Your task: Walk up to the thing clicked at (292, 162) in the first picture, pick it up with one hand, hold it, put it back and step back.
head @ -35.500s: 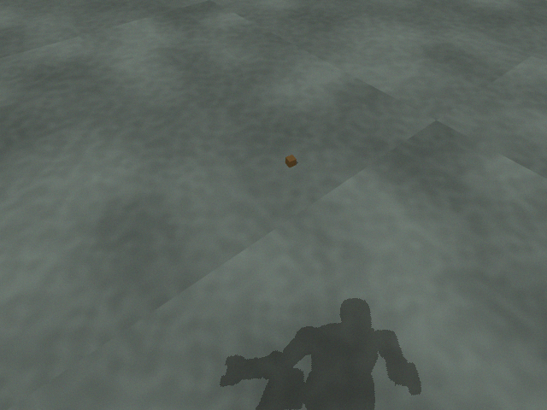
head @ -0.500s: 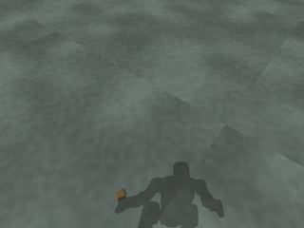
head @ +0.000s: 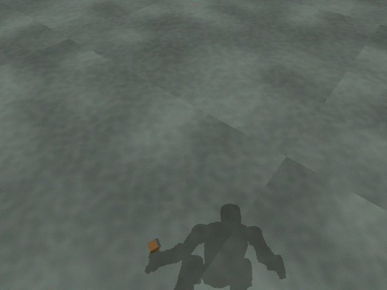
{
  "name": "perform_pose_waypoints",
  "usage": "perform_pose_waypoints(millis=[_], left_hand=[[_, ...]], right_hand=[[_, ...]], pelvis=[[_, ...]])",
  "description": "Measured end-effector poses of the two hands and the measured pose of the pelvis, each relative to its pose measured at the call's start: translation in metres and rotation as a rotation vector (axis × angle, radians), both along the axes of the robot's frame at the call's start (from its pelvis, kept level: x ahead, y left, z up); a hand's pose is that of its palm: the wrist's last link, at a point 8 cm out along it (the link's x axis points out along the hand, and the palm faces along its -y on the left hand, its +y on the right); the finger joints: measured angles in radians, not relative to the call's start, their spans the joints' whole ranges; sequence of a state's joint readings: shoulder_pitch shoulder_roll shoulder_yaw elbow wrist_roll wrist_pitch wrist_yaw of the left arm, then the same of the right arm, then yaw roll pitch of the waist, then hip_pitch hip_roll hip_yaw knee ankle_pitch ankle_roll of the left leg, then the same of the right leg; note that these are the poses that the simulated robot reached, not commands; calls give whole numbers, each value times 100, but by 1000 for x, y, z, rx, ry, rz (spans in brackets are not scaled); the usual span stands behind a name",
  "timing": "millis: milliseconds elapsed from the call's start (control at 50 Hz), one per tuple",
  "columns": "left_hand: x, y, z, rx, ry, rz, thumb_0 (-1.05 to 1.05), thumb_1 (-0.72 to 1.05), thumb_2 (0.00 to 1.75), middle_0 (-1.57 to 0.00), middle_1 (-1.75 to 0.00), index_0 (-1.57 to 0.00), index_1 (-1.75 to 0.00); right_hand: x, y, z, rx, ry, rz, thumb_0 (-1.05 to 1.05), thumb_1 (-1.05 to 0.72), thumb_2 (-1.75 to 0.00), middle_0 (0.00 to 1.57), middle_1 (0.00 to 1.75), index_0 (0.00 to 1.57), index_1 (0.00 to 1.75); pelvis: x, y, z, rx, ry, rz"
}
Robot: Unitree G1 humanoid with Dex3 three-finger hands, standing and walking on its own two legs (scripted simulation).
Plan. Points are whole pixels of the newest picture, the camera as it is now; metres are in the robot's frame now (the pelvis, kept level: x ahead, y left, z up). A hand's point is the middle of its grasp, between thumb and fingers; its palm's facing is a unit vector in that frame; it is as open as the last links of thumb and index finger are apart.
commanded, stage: stand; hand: left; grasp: from above
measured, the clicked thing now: (153, 246) +0.42 +0.23 -0.76
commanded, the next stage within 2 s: step back in 0.18 s
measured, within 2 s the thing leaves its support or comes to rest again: neither
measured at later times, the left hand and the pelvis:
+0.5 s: hand out of the picture +0.05 +0.26 -0.16, palm faces -0.02 -0.90 -0.43, open 7.4 cm; pelvis -0.06 -0.03 -0.02, yaw -1 degrees
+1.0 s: hand out of the picture -0.07 +0.23 -0.15, palm faces +0.07 -0.90 -0.43, open 7.4 cm; pelvis -0.17 -0.04 -0.02, yaw +5 degrees
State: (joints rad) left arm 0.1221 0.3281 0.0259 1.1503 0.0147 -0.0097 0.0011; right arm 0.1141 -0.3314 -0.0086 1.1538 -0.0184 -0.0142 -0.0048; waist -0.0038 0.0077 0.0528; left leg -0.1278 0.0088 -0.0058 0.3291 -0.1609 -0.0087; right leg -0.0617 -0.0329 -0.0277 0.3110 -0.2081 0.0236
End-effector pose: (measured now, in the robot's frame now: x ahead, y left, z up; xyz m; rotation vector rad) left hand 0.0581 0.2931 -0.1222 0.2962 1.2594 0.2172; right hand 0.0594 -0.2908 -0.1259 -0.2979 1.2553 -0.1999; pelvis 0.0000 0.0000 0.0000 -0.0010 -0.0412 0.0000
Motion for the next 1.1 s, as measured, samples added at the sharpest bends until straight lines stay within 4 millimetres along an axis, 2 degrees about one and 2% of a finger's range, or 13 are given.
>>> perform_pose_waypoints(millis=[200,400,500,560,600,660,700,800,880,1000,1100], left_hand=[[7,-1,1,-2,-22,-5,1,90,90,-21,-30,-20,-30],[4,15,-4,63,-43,-32,0,90,90,-21,-30,-20,-30],[-18,4,-2,98,-42,-33,0,90,90,-21,-30,-20,-30],[-43,-9,-1,123,-33,-32,0,90,90,-21,-30,-20,-30],[-61,-19,3,125,-9,-32,0,90,90,-21,-30,-20,-30],[-83,-29,13,125,18,-23,0,90,90,-21,-30,-20,-30],[-90,-34,18,127,20,-18,1,90,90,-21,-30,-21,-30],[-92,-38,25,138,-66,-3,1,90,90,-21,-30,-21,-30],[-100,-38,23,133,-135,9,1,90,90,-21,-30,-21,-30],[-138,-26,11,103,-159,17,0,90,90,-21,-30,-21,-30],[-178,1,-3,86,-168,22,0,90,90,-21,-30,-21,-30]], right_hand=[[4,-2,1,-1,-14,2,0,-90,-90,20,30,21,30],[-1,-23,-4,-24,-39,-3,0,-90,-90,20,30,21,30],[-7,-44,-16,-22,-73,15,0,-90,-90,20,30,21,30],[-8,-58,-30,-8,-105,8,0,-90,-90,20,30,21,30],[-11,-61,-33,-4,-111,6,0,-90,-90,20,30,20,30],[-25,-59,-32,22,-95,8,0,-90,-90,20,30,20,30],[-40,-59,-32,32,-67,17,0,-90,-90,20,30,20,30],[-84,-64,-37,12,44,60,0,-90,-90,20,30,20,30],[-110,-65,-38,-12,90,89,0,-90,-90,20,30,20,30],[-128,-56,-28,-42,40,120,0,-90,-90,20,30,20,30],[-152,-42,-14,-71,-18,140,0,-90,-90,20,30,20,30]], pelvis=[[0,-1,0,0,3,0],[-38,-9,-15,13,13,-9],[-57,-27,-25,22,12,-14],[-69,-38,-33,25,8,-24],[-77,-42,-31,29,-4,-19],[-87,-46,-21,49,5,-18],[-94,-49,-17,53,18,-9],[-112,-53,-15,44,34,33],[-132,-52,-18,36,21,59],[-171,-40,-23,31,-5,83],[-208,-21,-30,9,-11,105]])
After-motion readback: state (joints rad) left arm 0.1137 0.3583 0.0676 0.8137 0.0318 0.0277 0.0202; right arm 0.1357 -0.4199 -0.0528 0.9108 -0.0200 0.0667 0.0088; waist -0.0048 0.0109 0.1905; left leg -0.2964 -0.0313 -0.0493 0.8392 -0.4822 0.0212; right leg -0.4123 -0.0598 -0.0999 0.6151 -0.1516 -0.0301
